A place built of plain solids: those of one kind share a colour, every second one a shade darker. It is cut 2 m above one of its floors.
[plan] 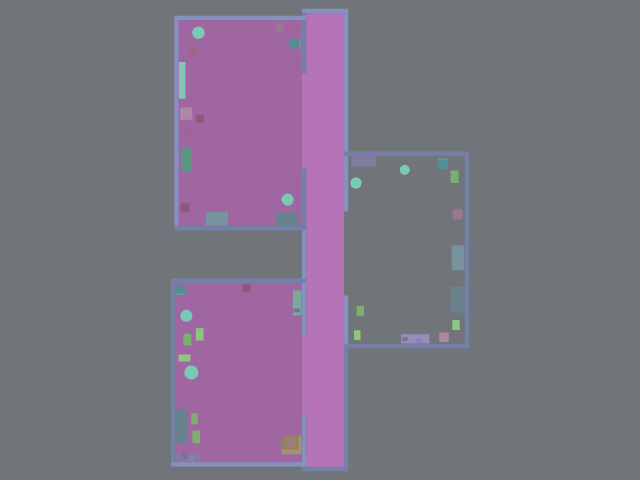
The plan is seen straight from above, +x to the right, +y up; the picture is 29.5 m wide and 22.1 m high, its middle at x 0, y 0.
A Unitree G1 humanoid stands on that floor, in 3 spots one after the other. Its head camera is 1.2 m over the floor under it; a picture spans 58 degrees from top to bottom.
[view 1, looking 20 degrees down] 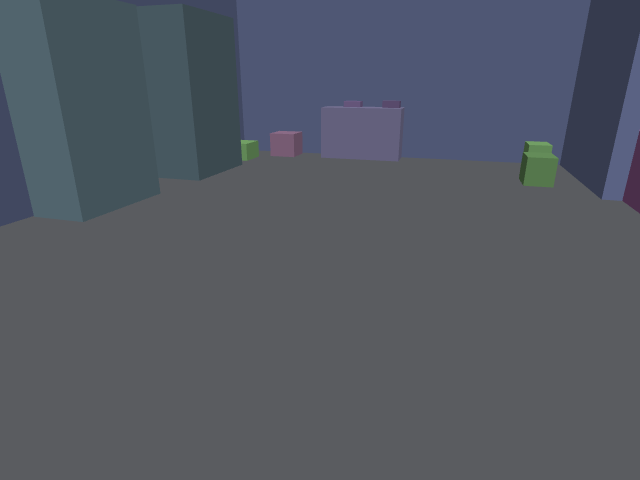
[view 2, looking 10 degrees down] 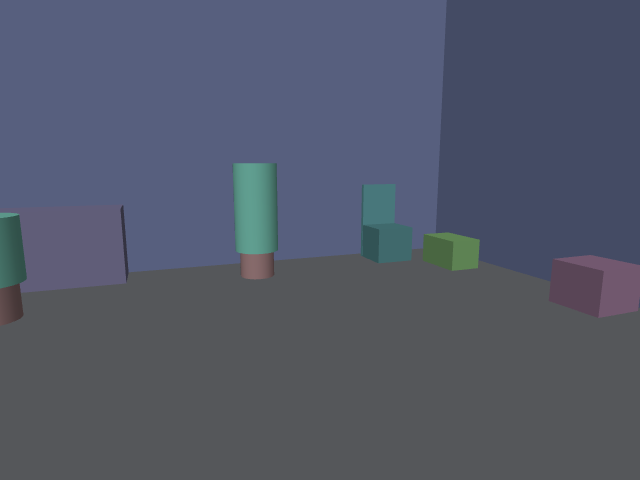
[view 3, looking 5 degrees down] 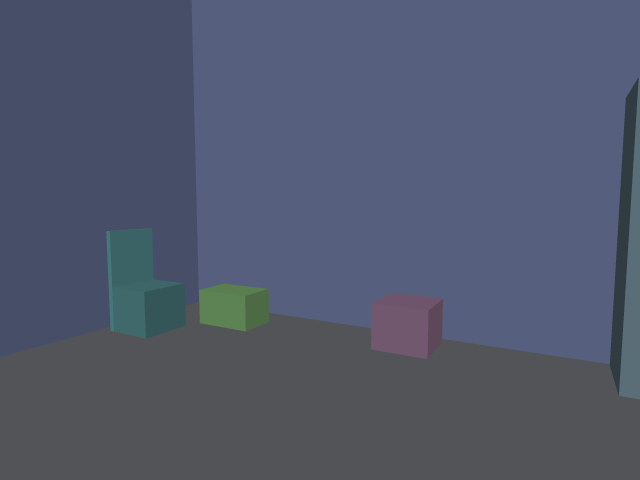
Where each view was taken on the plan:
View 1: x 2.89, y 2.72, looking -73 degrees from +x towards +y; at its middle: ground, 3.51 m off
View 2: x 2.89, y -1.30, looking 69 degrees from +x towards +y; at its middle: wall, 5.63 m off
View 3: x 2.89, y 0.11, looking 29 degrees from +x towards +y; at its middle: wall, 4.33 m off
